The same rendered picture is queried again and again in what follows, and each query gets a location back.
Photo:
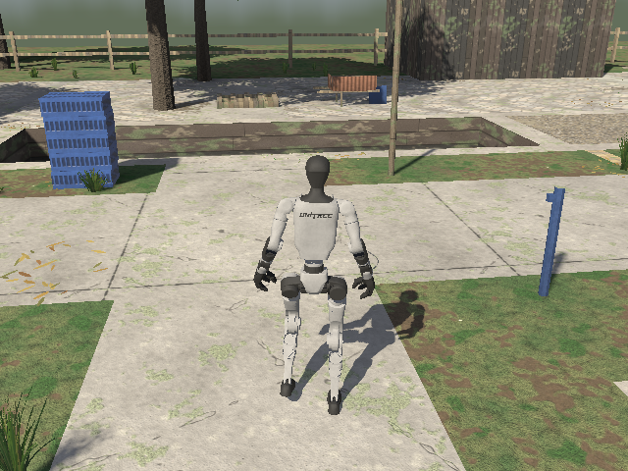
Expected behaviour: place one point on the robot left forearm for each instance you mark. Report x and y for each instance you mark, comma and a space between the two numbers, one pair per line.
266, 259

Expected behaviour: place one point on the robot right upper arm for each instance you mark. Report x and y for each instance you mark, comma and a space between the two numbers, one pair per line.
346, 208

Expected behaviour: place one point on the left robot thigh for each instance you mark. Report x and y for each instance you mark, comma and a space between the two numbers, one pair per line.
290, 287

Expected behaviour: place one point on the robot right forearm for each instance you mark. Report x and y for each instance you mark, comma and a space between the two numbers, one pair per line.
363, 263

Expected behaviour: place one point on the robot left upper arm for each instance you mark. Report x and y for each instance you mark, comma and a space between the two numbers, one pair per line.
284, 207

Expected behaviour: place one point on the left robot shin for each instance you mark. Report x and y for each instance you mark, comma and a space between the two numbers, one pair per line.
289, 351

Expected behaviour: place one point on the robot left hand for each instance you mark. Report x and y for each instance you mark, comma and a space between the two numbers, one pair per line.
259, 277

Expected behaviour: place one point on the robot right hand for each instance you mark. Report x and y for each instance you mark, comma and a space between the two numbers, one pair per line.
369, 284

